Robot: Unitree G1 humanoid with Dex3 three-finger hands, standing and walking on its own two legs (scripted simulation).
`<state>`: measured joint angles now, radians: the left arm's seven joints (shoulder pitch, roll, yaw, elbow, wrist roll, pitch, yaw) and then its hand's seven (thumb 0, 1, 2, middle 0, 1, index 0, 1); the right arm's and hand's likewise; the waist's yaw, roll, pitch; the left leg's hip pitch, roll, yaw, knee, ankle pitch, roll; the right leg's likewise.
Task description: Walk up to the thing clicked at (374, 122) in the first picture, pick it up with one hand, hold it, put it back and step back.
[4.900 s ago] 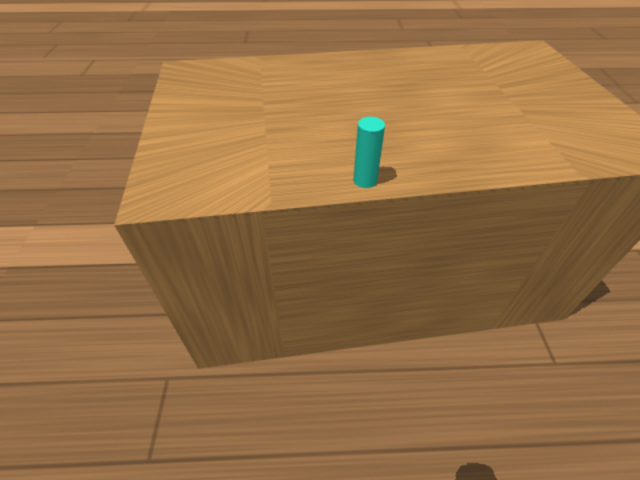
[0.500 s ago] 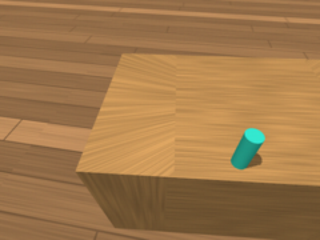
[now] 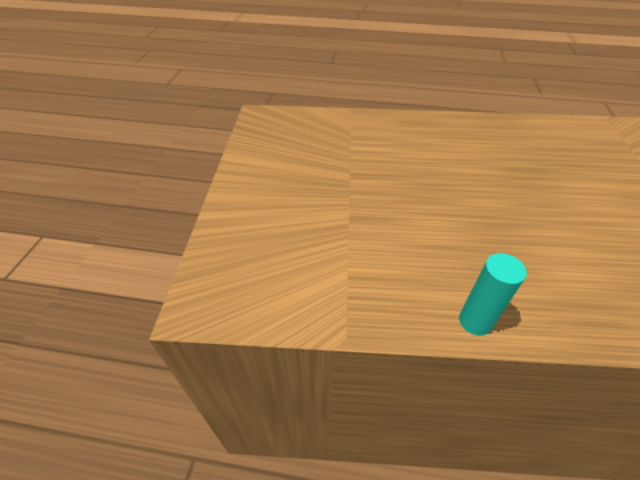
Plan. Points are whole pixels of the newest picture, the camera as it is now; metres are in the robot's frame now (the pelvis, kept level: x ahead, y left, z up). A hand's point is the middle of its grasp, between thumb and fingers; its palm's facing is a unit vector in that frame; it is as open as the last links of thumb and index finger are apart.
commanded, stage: stand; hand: right
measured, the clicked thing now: (489, 297) +0.38 -0.23 -0.01
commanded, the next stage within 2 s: rise first in 0.72 s
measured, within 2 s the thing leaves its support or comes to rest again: neither
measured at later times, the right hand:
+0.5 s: hand out of the picture +0.08 -0.25 -0.16, palm faces -0.03 +0.94 -0.34, open 7.4 cm
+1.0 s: hand out of the picture +0.15 -0.24 -0.14, palm faces +0.16 +0.93 -0.32, open 9.5 cm
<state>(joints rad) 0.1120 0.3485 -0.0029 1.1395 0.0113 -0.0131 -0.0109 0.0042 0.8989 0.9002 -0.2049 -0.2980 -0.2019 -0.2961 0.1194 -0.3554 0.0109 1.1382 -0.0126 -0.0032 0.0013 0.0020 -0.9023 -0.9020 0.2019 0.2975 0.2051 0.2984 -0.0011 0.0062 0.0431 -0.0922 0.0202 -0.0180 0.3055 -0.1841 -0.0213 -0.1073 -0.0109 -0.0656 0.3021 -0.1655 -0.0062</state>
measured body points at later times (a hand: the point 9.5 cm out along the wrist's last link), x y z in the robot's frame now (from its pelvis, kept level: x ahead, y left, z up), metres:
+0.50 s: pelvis +0.01 +0.00 +0.00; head +0.02 +0.00 +0.45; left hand +0.08 +0.30 -0.13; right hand +0.08 -0.30 -0.14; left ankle -0.01 +0.13 -0.75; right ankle +0.00 -0.11 -0.75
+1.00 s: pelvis -0.01 +0.00 -0.01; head +0.04 +0.00 +0.44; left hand +0.15 +0.28 -0.12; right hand +0.14 -0.29 -0.12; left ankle -0.01 +0.13 -0.75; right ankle +0.00 -0.11 -0.75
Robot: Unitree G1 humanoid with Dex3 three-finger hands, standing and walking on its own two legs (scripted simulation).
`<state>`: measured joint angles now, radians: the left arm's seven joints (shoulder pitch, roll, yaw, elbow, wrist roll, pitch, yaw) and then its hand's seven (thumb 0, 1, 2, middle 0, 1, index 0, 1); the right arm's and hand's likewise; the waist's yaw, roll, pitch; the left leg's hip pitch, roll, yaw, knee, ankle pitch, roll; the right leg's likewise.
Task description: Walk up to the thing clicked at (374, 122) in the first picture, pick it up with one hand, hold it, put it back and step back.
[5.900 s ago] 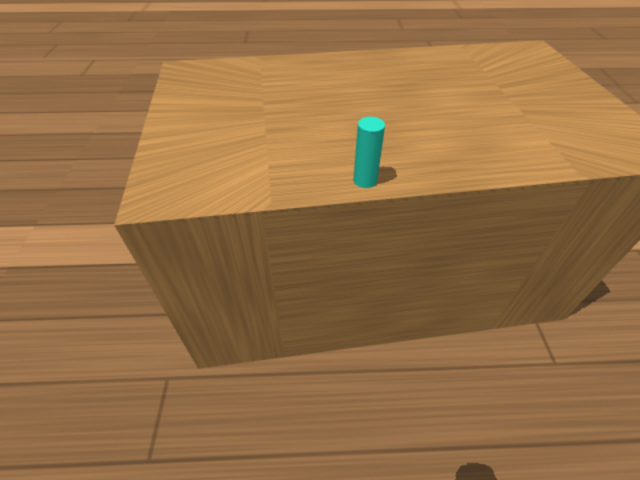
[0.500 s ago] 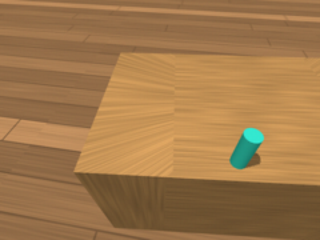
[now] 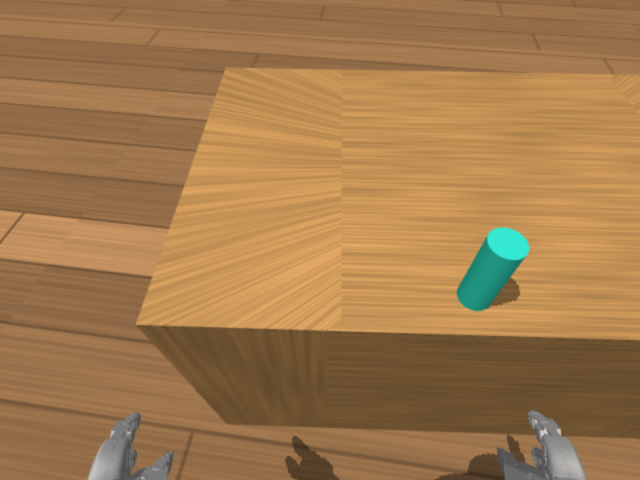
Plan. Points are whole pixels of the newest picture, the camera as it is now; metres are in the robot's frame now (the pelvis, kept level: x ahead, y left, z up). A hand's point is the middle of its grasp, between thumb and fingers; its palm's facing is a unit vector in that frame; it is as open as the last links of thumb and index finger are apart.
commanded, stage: rise first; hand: right
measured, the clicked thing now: (489, 272) +0.39 -0.22 -0.01
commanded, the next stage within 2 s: go down in 1.46 s
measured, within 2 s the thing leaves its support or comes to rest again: neither
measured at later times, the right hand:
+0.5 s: hand (555, 427) +0.19 -0.26 -0.03, palm faces +0.31 +0.87 -0.38, open 17.2 cm
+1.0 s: hand (587, 421) +0.19 -0.26 +0.04, palm faces +0.35 +0.84 -0.40, open 17.5 cm
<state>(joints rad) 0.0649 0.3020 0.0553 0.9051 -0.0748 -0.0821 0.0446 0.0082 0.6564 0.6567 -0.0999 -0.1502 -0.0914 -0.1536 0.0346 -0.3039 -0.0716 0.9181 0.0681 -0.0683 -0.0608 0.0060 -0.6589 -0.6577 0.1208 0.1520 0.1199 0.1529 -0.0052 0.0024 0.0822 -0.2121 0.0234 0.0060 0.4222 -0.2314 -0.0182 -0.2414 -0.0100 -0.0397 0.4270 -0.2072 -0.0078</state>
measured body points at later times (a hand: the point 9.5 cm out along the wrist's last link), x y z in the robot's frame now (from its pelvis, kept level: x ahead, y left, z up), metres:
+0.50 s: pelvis +0.02 +0.01 +0.00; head +0.03 +0.03 +0.45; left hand +0.19 +0.27 -0.09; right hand +0.17 -0.30 +0.00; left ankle -0.01 +0.13 -0.74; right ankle +0.01 -0.11 -0.74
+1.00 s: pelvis +0.02 +0.02 +0.00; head +0.02 +0.04 +0.45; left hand +0.18 +0.28 -0.10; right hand +0.16 -0.30 +0.06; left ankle -0.01 +0.13 -0.74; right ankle +0.01 -0.11 -0.74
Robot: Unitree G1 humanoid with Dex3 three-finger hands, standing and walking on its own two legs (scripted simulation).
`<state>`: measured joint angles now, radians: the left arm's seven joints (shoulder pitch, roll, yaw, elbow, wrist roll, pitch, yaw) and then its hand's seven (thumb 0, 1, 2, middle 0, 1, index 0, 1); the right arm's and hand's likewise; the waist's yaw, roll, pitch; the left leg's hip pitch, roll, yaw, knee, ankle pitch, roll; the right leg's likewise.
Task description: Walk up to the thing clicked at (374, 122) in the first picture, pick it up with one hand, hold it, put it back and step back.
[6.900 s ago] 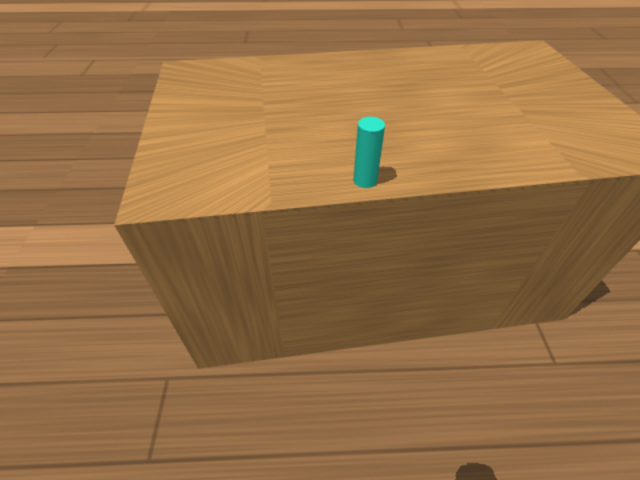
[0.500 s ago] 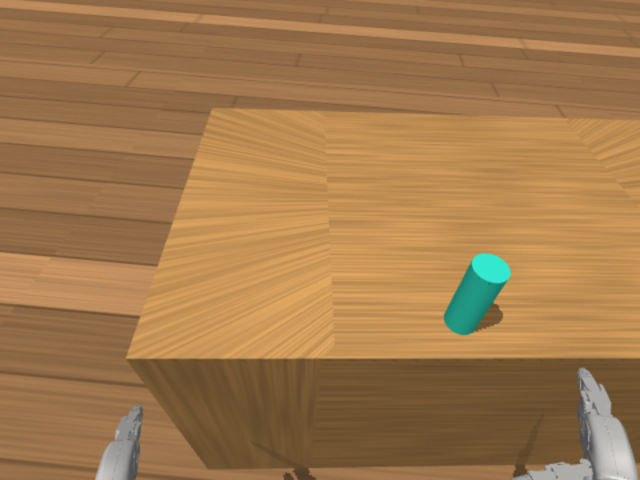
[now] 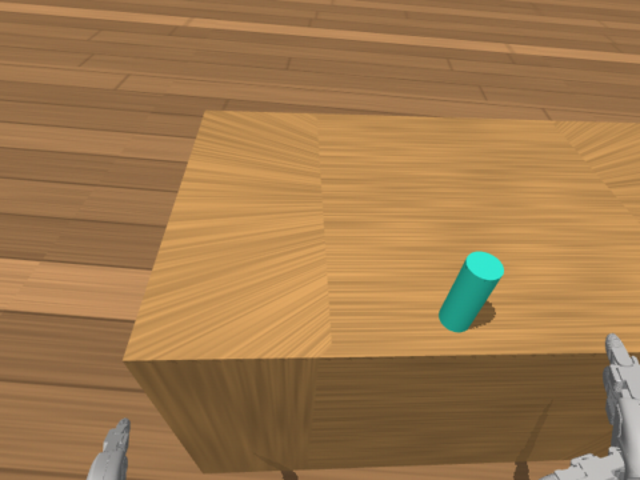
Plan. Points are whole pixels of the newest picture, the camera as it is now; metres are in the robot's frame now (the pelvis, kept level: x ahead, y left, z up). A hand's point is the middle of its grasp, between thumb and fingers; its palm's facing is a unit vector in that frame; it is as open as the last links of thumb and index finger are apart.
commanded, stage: rise first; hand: right
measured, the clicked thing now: (468, 294) +0.39 -0.23 -0.01
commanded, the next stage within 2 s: go down in 0.46 s
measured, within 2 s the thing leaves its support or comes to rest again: neither
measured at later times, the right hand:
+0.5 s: hand (596, 417) +0.18 -0.28 +0.07, palm faces +0.34 +0.84 -0.41, open 17.4 cm
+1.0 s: hand (627, 372) +0.22 -0.33 +0.09, palm faces +0.40 +0.87 -0.29, open 17.3 cm
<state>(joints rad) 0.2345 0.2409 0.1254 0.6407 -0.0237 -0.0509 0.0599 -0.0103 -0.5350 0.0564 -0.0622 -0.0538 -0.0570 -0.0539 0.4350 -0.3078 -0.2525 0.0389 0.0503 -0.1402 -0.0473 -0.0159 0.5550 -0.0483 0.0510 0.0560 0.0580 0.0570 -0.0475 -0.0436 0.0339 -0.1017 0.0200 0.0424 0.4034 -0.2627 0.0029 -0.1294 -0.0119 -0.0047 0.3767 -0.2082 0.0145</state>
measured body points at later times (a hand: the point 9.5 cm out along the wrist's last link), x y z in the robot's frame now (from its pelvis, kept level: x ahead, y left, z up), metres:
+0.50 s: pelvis -0.01 -0.01 +0.00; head -0.01 +0.01 +0.45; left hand +0.15 +0.26 -0.10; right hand +0.15 -0.32 +0.09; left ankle -0.03 +0.11 -0.74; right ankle +0.00 -0.13 -0.74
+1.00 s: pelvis -0.01 +0.00 +0.00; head -0.01 +0.00 +0.45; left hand +0.15 +0.27 -0.10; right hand +0.19 -0.37 +0.10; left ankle -0.03 +0.11 -0.74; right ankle +0.00 -0.13 -0.74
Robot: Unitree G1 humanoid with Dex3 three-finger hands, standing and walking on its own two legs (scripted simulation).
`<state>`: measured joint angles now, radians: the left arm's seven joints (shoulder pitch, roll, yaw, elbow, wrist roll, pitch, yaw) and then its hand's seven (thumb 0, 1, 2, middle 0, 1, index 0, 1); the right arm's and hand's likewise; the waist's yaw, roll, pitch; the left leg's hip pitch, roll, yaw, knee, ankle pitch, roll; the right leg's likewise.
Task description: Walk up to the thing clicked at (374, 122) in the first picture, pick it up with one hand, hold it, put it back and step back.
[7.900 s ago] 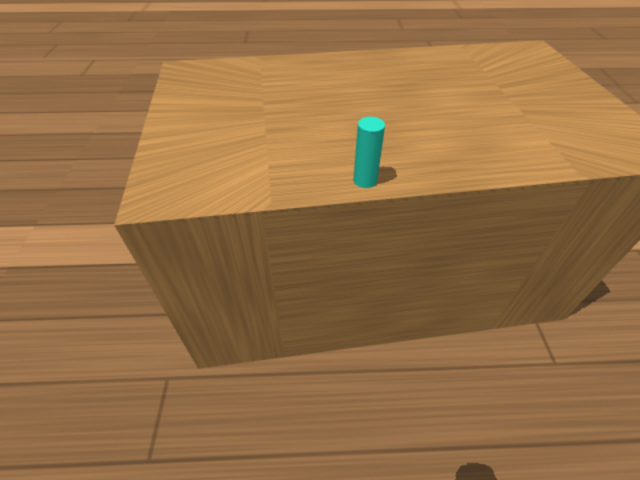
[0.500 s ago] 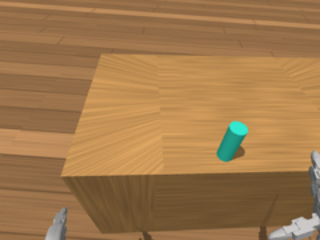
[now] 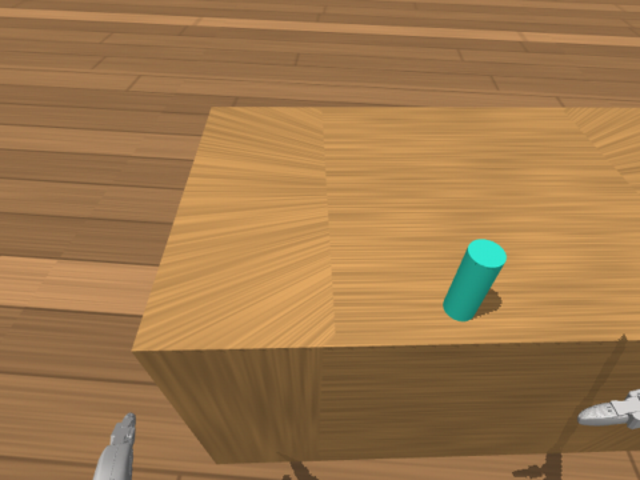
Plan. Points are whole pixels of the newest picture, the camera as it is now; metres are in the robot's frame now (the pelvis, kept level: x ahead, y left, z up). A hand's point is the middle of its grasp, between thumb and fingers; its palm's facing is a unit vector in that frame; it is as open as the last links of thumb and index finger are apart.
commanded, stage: go down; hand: right
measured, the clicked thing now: (471, 282) +0.40 -0.22 +0.00
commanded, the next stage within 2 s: none
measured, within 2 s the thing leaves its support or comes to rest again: neither
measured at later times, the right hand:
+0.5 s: hand out of the picture +0.28 -0.36 +0.09, palm faces +0.26 +0.96 -0.10, open 17.5 cm
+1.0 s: hand out of the picture +0.30 -0.39 +0.10, palm faces +0.20 +0.98 -0.02, open 17.4 cm
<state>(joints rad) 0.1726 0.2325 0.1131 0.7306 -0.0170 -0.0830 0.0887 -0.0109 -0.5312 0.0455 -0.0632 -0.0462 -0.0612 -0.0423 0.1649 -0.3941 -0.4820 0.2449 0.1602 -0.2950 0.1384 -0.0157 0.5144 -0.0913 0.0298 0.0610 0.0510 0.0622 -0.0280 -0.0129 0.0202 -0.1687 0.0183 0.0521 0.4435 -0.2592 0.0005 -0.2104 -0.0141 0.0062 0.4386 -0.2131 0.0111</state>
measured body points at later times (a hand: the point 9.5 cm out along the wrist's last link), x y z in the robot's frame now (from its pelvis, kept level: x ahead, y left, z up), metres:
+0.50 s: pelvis +0.01 -0.01 +0.00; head +0.02 -0.02 +0.45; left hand +0.17 +0.25 -0.09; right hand +0.26 -0.41 +0.10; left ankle -0.01 +0.11 -0.74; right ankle +0.01 -0.13 -0.74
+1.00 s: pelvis +0.00 -0.01 -0.01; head +0.03 -0.03 +0.44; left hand +0.15 +0.25 -0.09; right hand +0.28 -0.44 +0.11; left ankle -0.01 +0.11 -0.74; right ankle +0.01 -0.13 -0.74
